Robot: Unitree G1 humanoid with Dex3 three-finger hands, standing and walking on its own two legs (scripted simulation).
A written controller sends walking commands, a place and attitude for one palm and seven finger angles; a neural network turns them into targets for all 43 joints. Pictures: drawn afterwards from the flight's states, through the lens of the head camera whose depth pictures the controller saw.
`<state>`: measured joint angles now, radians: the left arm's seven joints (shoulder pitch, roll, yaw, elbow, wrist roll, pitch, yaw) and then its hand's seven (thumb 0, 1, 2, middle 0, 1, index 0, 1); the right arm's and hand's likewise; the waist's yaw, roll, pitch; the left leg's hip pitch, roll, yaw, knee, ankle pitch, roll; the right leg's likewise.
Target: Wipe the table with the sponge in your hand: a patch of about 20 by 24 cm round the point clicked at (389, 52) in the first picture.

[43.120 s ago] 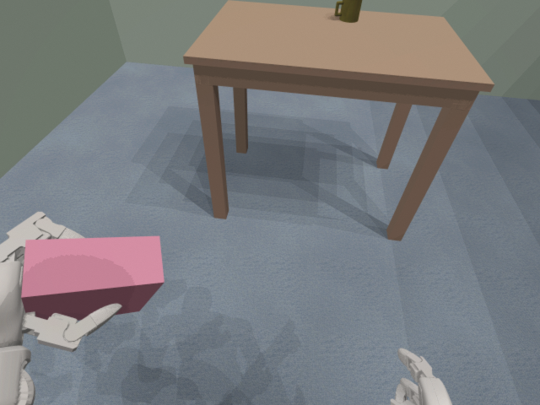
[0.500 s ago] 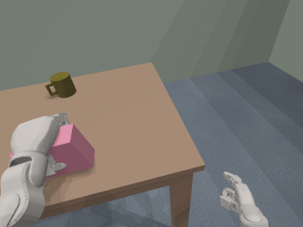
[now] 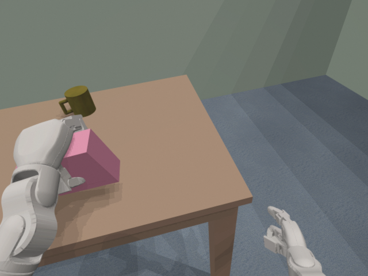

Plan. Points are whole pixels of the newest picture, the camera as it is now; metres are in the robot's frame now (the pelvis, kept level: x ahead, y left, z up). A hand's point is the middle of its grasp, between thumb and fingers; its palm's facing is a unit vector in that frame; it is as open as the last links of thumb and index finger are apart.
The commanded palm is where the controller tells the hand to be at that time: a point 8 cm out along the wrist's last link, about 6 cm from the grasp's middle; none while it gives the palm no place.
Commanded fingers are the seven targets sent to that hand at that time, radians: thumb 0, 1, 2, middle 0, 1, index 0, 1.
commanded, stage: lift the sponge slowly off the table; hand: left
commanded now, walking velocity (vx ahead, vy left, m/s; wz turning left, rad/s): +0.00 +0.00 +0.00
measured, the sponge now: (80, 169) +0.25 +0.27 +0.15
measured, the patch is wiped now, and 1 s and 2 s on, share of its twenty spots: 1.00 1.00 1.00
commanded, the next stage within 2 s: bring the sponge back beside the body in 0.46 s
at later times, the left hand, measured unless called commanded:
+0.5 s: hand (67, 141) +0.25 +0.26 +0.22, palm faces +0.33 -0.15 -0.93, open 9.7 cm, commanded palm +0.20 +0.27 +0.29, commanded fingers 0.00 0.10 1.30 -1.20 -1.60 -1.20 -1.60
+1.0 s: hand (57, 154) +0.23 +0.27 +0.22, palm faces +0.32 -0.13 -0.94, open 9.7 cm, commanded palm +0.18 +0.27 +0.29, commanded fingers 0.00 0.10 1.30 -1.20 -1.60 -1.20 -1.60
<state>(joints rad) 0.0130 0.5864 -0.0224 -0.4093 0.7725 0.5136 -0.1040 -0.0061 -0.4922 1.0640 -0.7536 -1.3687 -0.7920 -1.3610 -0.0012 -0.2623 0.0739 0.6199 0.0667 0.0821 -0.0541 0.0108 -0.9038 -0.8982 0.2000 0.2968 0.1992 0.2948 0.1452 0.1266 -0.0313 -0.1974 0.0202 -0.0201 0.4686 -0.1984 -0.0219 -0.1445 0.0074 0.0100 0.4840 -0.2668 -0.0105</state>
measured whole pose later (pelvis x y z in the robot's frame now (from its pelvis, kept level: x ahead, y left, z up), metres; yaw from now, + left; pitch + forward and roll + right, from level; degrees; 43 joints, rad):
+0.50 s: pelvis +0.00 +0.00 +0.00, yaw +0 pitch -4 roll +0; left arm -0.07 0.61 -0.01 -0.43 0.74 0.56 -0.13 -0.01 -0.49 1.06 -0.76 -1.37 -0.79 -1.36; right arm -0.01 -0.27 0.08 0.60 0.08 0.09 -0.06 0.01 -0.90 -0.90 0.20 0.30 0.20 0.29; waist 0.15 0.12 -0.04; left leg -0.21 0.02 -0.02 0.47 -0.20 -0.02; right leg -0.16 0.01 0.01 0.48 -0.27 -0.01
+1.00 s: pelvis +0.00 +0.00 +0.00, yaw +0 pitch -4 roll +0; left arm 0.06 0.63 0.03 -0.53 0.72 0.56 -0.12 -0.01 -0.49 1.06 -0.76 -1.37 -0.79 -1.36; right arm 0.00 -0.27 0.08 0.59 0.07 0.10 -0.06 0.01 -0.90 -0.90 0.20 0.30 0.20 0.29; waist 0.16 0.13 -0.04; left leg -0.21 0.02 -0.02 0.49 -0.21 -0.03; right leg -0.15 0.01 0.01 0.50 -0.28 -0.01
